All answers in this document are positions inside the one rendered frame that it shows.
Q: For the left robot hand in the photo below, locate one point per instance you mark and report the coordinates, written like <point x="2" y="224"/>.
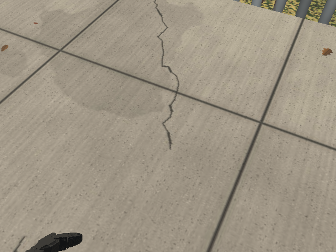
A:
<point x="56" y="243"/>

